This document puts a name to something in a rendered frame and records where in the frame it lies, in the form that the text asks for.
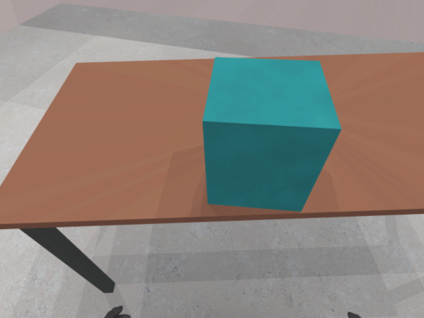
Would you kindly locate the table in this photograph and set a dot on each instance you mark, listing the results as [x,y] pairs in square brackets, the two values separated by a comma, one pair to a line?
[122,144]

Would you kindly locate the carton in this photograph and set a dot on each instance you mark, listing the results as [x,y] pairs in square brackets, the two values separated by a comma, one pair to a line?
[268,128]

